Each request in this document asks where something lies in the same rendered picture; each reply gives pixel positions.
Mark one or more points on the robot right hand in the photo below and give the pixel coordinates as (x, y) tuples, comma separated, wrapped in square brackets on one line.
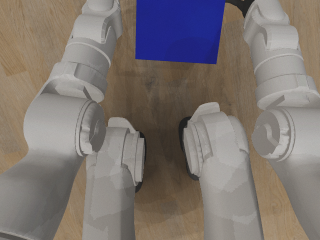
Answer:
[(242, 5)]

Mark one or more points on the right robot forearm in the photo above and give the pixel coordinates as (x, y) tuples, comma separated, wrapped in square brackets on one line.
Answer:
[(277, 59)]

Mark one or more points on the robot left thigh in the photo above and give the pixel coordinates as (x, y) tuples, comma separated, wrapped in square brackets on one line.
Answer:
[(111, 184)]

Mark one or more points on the right robot upper arm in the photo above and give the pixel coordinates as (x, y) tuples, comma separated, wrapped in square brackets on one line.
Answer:
[(289, 138)]

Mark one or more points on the carton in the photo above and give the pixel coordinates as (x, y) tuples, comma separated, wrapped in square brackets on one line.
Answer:
[(178, 30)]

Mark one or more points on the left robot forearm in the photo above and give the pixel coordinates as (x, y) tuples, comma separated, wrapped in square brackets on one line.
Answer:
[(88, 54)]

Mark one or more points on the left robot upper arm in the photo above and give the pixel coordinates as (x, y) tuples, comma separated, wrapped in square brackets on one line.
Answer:
[(60, 132)]

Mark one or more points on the robot right shin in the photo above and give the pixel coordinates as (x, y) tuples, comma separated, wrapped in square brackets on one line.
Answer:
[(240, 133)]

